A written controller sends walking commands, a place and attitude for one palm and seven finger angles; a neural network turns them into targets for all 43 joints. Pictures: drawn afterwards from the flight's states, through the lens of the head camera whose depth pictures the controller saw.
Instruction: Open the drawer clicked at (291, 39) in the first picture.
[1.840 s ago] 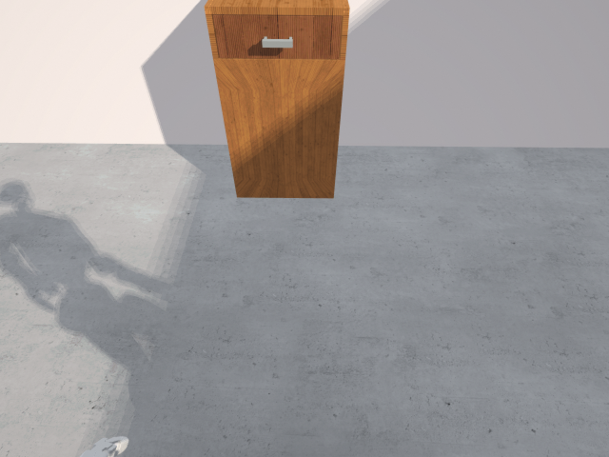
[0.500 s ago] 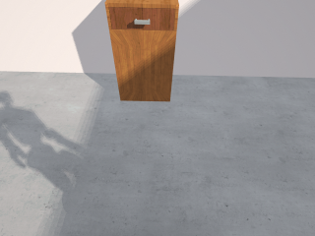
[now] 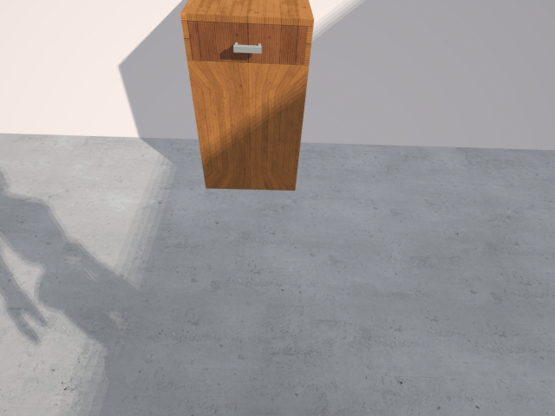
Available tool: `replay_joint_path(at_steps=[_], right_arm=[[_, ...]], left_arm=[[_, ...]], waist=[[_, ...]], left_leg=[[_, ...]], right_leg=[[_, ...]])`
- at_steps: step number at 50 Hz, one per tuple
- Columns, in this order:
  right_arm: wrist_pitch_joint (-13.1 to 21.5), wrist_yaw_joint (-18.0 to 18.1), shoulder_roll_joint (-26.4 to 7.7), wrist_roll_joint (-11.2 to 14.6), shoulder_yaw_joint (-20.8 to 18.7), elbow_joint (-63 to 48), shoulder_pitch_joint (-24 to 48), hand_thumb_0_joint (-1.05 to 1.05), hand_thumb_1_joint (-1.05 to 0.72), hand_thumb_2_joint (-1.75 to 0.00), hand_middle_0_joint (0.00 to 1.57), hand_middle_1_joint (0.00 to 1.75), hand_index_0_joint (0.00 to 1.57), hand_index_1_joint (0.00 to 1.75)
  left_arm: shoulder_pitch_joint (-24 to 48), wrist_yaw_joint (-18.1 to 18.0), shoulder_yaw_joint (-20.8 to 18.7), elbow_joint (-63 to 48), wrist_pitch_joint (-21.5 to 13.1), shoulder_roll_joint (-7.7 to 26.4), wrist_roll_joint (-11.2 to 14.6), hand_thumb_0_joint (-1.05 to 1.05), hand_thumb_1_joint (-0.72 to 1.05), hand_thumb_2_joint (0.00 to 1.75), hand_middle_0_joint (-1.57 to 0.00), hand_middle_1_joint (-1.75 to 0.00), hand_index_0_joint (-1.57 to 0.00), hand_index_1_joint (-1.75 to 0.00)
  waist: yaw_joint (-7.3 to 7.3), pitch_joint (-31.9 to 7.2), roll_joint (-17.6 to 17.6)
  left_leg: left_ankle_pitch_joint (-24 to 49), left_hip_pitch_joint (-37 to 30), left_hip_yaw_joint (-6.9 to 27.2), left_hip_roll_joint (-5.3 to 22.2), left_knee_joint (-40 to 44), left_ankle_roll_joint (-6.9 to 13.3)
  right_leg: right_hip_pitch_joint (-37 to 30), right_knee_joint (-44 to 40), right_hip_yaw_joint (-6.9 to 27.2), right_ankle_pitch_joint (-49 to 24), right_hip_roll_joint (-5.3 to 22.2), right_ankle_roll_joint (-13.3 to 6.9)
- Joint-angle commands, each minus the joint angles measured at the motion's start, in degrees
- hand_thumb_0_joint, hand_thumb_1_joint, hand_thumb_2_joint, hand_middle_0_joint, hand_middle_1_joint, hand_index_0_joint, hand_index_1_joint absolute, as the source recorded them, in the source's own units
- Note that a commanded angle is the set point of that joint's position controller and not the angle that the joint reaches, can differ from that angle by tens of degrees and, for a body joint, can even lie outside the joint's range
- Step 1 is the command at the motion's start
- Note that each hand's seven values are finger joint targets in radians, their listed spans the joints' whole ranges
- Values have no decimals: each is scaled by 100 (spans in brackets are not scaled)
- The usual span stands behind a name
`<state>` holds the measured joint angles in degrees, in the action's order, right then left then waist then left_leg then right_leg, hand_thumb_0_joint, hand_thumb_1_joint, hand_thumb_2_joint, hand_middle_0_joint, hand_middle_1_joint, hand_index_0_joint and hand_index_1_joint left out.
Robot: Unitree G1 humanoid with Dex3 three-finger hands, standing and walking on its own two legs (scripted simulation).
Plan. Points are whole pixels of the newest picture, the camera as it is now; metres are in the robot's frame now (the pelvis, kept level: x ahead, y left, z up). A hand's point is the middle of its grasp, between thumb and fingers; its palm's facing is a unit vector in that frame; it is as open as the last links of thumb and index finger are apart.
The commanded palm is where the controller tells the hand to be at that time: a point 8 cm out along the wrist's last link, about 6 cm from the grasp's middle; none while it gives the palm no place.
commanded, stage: walk to a spot facing it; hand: left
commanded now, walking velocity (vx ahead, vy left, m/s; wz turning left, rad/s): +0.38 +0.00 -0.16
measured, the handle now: (247, 47) +1.35 +0.20 +0.00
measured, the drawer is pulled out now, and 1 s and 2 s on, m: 0.00 0.00 0.00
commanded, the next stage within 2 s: turn to face it in 1.00 s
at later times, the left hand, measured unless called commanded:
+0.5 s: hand (226, 319) +0.34 +0.12 -0.18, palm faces -0.11 -0.98 -0.18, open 7.4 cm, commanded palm none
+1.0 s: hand (209, 298) +0.39 +0.17 -0.18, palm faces +0.00 -0.99 -0.12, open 7.4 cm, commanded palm none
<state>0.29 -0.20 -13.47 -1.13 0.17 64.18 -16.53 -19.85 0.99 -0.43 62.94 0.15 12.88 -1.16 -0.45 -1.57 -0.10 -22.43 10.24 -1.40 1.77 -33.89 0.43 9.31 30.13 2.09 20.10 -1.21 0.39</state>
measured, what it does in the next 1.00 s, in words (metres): walks ahead: right foot, then left foot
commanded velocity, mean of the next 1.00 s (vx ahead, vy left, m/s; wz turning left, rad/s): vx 0.36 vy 0.00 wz -0.08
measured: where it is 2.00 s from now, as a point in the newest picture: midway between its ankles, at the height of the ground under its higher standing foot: (287, 323)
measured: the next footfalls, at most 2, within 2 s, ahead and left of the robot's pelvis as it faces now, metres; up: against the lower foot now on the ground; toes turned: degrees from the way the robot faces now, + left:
right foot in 0.40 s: +0.31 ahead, -0.13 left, +0.00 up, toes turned -14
left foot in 0.88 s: +0.53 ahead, +0.08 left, +0.00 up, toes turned +6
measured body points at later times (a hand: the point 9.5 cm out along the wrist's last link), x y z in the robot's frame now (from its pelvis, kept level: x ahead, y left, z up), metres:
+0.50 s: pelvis +0.21 -0.04 -0.02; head +0.24 -0.04 +0.43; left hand +0.35 +0.18 -0.16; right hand +0.05 -0.23 -0.16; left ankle +0.04 +0.10 -0.62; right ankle +0.27 -0.12 -0.73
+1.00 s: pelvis +0.45 +0.00 +0.00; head +0.47 +0.03 +0.45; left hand +0.39 +0.22 -0.17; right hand +0.52 -0.23 -0.13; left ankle +0.49 +0.08 -0.73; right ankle +0.33 -0.12 -0.63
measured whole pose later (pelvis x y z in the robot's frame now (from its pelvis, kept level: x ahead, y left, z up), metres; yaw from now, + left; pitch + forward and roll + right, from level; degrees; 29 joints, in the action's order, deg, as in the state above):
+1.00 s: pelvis +0.45 +0.00 +0.00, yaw -5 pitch -1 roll -2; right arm 5.1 0.4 -7.8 -1.4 -1.9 57.6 -9.5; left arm -22.9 0.3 -2.7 65.7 -1.8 9.2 -1.1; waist -1.6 3.6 2.2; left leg -15.8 17.1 -11.1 4.3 -34.1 3.2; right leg 19.2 67.5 -3.9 24.6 3.1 -0.7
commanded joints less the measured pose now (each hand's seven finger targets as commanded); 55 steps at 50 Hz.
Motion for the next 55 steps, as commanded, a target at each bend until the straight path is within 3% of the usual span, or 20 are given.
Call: replay_joint_path(at_steps=[1, 3, 6, 12, 15, 17, 19, 20, 21, 22, 25, 29, 40, 43, 44, 45, 46, 48, 51, 55], right_arm=[[283, 66, -608, 26, -218, -214, -508, 0, -90, -90, 20, 30, 20, 30], [390, 167, -1071, -41, -377, 292, -2011, 0, -90, -90, 20, 30, 20, 30], [460, 273, -472, -22, -198, 255, -1883, 0, -90, -90, 20, 30, 20, 30], [571, 309, -149, -8, -166, 258, -1644, 0, -90, -90, 20, 30, 20, 30], [552, 313, -318, 26, -211, 358, -1638, 0, -90, -90, 20, 30, 20, 30], [532, 306, -496, 58, -285, 381, -1508, 0, -90, -90, 20, 30, 20, 30], [516, 252, -451, 84, -314, 311, -1328, 0, -90, -90, 20, 30, 20, 30], [505, 169, -101, 147, -267, 260, -1536, 0, -90, -90, 20, 30, 20, 30], [492, 192, 204, 160, -254, 133, -1794, 0, -90, -90, 20, 30, 20, 30], [439, 175, 126, 152, -293, -5, -1340, 0, -90, -90, 20, 30, 20, 30], [290, 97, 313, 2, -310, -81, -866, 0, -90, -90, 20, 30, 20, 30], [94, 51, 490, -41, -313, -54, -1235, 0, -90, -90, 20, 30, 20, 30], [286, -166, 264, -6, -320, -956, 845, 0, -90, -90, 20, 30, 20, 30], [392, -70, -113, -52, -424, -568, -385, 0, -90, -90, 20, 30, 20, 30], [438, 7, -754, -130, -567, -368, -1261, 0, -90, -90, 20, 30, 20, 30], [403, 53, -1204, -72, -649, -234, -1797, 0, -90, -90, 20, 30, 20, 30], [364, 111, -976, -32, -585, -188, -1568, 0, -90, -90, 20, 30, 20, 30], [442, 156, -452, -18, -442, -370, -846, 0, -90, -90, 20, 30, 20, 30], [536, 190, -103, -11, -330, -356, -461, 0, -90, -90, 20, 30, 20, 30], [539, 218, 5, 18, -308, -346, -432, 0, -90, -90, 20, 30, 20, 30]], left_arm=[[196, -80, -253, -359, -137, 823, 7, 0, 90, 90, -20, -30, -20, -30], [995, -72, -161, -736, -255, 347, 8, 0, 90, 90, -20, -30, -20, -30], [1060, -53, -248, -693, -284, 282, -18, 0, 90, 90, -20, -30, -20, -30], [1488, 142, -174, -925, -149, -190, 4, 0, 90, 90, -20, -30, -20, -30], [1403, 122, -180, -917, -189, -181, 29, 0, 90, 90, -20, -30, -20, -30], [610, 63, -248, -660, -215, -23, -1, 0, 90, 90, -20, -30, -20, -30], [-779, -11, -404, -236, -282, 370, -65, 0, 90, 90, -20, -30, -20, -30], [-1275, -89, -534, -116, -347, 880, -107, 0, 90, 90, -20, -30, -20, -30], [-1301, -125, -617, -93, -346, 1258, -21, 0, 90, 90, -20, -30, -20, -30], [-824, -138, -613, -247, -301, 1187, 85, 0, 90, 90, -20, -30, -20, -30], [357, -178, -354, -464, -353, 433, 29, 0, 90, 90, -20, -30, -20, -30], [365, -176, -295, -381, -457, 242, -29, 0, 90, 90, -20, -30, -20, -30], [-506, -172, -324, -149, -500, 459, -41, 0, 90, 90, -20, -30, -20, -30], [-447, -175, -342, -116, -482, 449, 2, 0, 90, 90, -20, -30, -20, -30], [-601, -138, -321, -215, -473, 182, 54, 0, 90, 90, -20, -30, -20, -30], [-486, -89, -249, -391, -500, 16, 78, 0, 90, 90, -20, -30, -20, -30], [-169, -135, -298, -407, -473, 238, 35, 0, 90, 90, -20, -30, -20, -30], [246, -77, -323, -354, -453, 117, 30, 0, 90, 90, -20, -30, -20, -30], [-158, -54, -318, -170, -215, -266, -37, 0, 90, 90, -20, -30, -20, -30], [-170, -35, -354, -244, -4, -369, -76, 0, 90, 90, -20, -30, -20, -30]], waist=[[360, 1038, 38], [868, 1127, -1808], [571, 1274, -535], [252, 1428, -803], [93, 1025, -763], [-265, 519, -742], [-908, -166, -479], [-1036, -644, 567], [-706, -1110, 1315], [-656, -468, 587], [-32, 769, 88], [369, 653, 340], [-137, 849, 476], [461, 63, -151], [750, -615, -1300], [811, -854, -2144], [770, -619, -1376], [506, 120, -348], [83, 394, -434], [-85, 576, -613]], left_leg=[[-232, -236, 300, 377, 896, 226], [1344, -1827, 2557, 2046, 2153, 960], [3668, -1754, 1736, 2034, 1802, 1086], [3438, -1064, 112, 1150, 2374, 701], [5118, -1052, -273, 1153, 2010, 684], [6135, -1180, -480, 1197, 1052, 598], [5061, -223, -627, 927, -822, 306], [2445, 1059, -685, 454, -2693, 171], [-834, 1944, -300, -118, -4687, 76], [-624, 2210, 188, 198, -5083, 235], [372, 1937, 238, 764, -4454, 184], [734, 1744, 12, 784, -3478, -27], [1006, 1842, -569, 511, -443, -8], [1259, -330, -700, 206, 509, 173], [1453, -1838, 909, 1426, 870, 594], [2159, -2505, 2547, 2591, 1549, 1136], [2081, -2211, 2346, 2579, 1681, 1185], [2988, -1275, 1372, 2312, 1664, 978], [3258, -399, -35, 1804, 1891, 552], [3543, -189, -712, 1602, 2094, 516]], right_leg=[[1404, -296, 926, 520, 632, -681], [3420, 2656, -475, 1014, -126, -245], [3711, 3565, -111, 614, 541, -242], [2997, 2106, -903, -639, 540, -183], [1717, 1064, -1260, -828, 158, -382], [745, 801, -1300, -1030, -48, -546], [-1276, 263, -1019, -1502, 63, -687], [-2345, -53, 514, -1133, 1378, -1164], [-2415, -923, 3043, -865, 2783, -1742], [-1619, -1602, 3021, 344, 2773, -1771], [878, -1881, 1443, 600, 2137, -1135], [1276, -1992, 133, -437, 1628, -927], [-308, -1598, -123, -1946, 1687, -911], [-34, 386, -690, -3214, 1264, -612], [1166, 2032, -1087, -1776, 667, -274], [2402, 3758, -986, 1247, 62, -105], [2682, 4401, -384, 1108, 346, -202], [2928, 4601, -262, 293, 767, -145], [2373, 4241, -225, -350, 818, -32], [2559, 3744, -375, -866, 816, 68]])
